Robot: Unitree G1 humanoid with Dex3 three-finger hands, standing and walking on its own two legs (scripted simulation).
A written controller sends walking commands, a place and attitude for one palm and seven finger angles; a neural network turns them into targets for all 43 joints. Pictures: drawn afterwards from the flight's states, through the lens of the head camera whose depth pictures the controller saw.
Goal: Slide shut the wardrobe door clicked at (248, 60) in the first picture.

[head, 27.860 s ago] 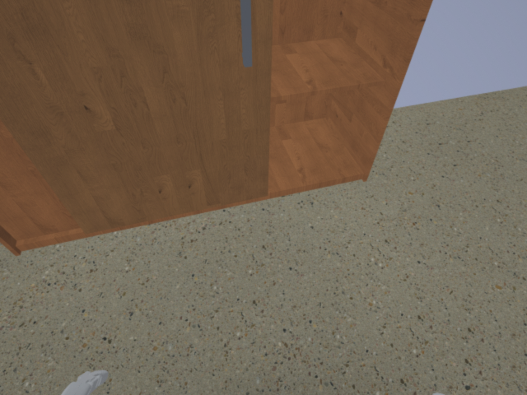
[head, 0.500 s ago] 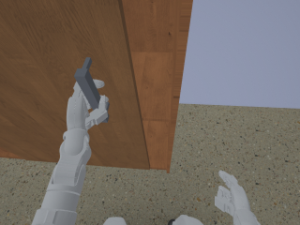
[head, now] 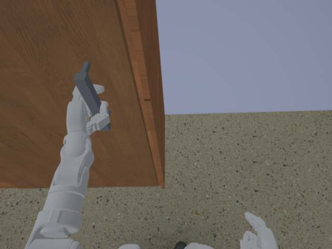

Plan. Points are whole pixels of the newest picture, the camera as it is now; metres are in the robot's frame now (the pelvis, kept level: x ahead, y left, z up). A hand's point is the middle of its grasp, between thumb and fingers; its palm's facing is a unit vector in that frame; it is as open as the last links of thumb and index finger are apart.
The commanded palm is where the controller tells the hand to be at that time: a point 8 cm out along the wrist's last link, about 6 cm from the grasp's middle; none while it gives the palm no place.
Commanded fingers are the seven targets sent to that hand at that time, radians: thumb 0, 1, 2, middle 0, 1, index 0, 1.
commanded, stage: step sideways, sliding the door along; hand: left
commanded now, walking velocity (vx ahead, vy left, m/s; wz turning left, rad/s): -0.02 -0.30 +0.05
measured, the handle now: (97, 99) +0.44 +0.21 +0.09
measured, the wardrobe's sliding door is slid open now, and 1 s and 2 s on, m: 0.01 0.00 0.00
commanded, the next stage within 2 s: stop walking and hold the door there in 0.54 s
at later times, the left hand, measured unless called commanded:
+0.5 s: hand (114, 112) +0.40 +0.15 +0.09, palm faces +0.43 -0.89 -0.12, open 6.5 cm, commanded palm +0.36 +0.12 +0.10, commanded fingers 0.00 0.90 0.90 -0.45 -1.40 -0.45 -1.40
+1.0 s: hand (110, 114) +0.39 +0.16 +0.09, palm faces +0.34 -0.90 -0.26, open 6.0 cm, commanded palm +0.36 +0.19 +0.09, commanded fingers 0.00 0.90 0.90 -0.45 -1.40 -0.45 -1.40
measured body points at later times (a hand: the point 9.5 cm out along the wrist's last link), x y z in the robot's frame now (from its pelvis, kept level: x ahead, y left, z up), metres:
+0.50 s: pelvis +0.02 -0.09 +0.00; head +0.09 -0.11 +0.45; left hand +0.37 +0.20 +0.10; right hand +0.21 -0.32 -0.12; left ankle -0.02 +0.13 -0.72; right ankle +0.03 -0.13 -0.73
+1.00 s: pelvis +0.03 -0.07 +0.00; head +0.07 -0.10 +0.45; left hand +0.37 +0.21 +0.10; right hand +0.21 -0.31 -0.11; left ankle +0.03 +0.08 -0.73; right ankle +0.03 -0.13 -0.73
